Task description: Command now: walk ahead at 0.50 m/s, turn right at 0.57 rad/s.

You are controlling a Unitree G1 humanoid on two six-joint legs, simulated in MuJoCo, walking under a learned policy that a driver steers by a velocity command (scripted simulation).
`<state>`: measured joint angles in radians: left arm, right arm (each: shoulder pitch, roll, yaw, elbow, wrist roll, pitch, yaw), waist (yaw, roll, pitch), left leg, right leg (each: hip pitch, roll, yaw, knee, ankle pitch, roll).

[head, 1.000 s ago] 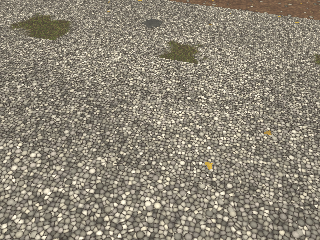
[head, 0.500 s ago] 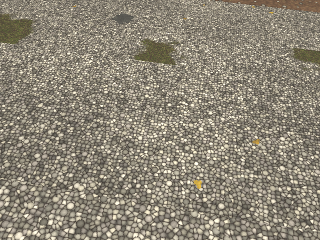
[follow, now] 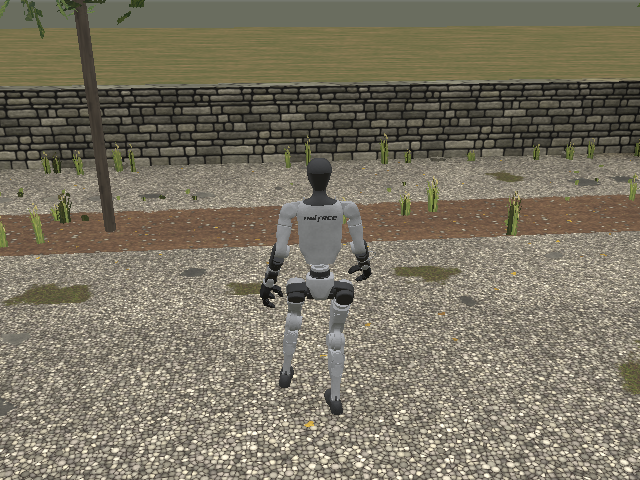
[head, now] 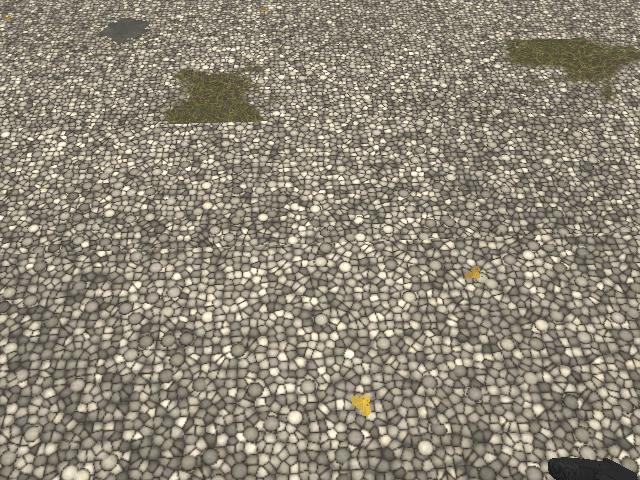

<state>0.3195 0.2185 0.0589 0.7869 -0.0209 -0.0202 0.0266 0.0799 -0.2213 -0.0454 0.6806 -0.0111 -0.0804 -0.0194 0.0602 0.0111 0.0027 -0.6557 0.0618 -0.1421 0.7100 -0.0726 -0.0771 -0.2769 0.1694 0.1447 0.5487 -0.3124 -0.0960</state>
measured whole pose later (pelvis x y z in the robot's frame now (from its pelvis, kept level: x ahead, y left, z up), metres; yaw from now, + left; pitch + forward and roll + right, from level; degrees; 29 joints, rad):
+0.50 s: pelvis +0.22 +0.02 +0.01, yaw -9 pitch +2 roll +2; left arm 0.08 0.26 0.05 0.68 -0.01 -0.04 -0.02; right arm 0.39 -0.28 -0.08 0.87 0.02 -0.06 0.01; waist -0.10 -0.03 0.01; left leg -0.11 -0.02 0.02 0.34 -0.28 0.01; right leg -0.54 -0.06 0.04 0.62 -0.10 -0.02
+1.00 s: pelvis +0.44 -0.03 -0.02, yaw +0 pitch +1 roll -2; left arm 0.38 0.25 0.07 0.83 -0.01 -0.07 0.07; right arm 0.13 -0.28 -0.09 0.74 0.00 -0.01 0.07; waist 0.05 0.06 0.02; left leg -0.64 0.02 -0.10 0.61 0.42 0.03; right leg -0.08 0.00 -0.18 0.60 -0.53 -0.02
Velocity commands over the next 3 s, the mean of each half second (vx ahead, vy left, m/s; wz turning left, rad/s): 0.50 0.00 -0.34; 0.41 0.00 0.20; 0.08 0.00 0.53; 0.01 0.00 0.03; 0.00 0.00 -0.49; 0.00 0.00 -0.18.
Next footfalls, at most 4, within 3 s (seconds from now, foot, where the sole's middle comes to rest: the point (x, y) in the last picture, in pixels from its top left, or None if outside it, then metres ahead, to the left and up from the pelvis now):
0.10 left None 0.21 0.15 -0.77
0.56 right None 0.35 -0.13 -0.77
1.16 left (309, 411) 0.67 0.10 -0.93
1.58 right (400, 382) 0.76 -0.12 -0.93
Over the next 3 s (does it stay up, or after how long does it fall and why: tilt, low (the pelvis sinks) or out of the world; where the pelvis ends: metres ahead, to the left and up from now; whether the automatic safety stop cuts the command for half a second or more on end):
stays up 0.75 -0.01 -0.16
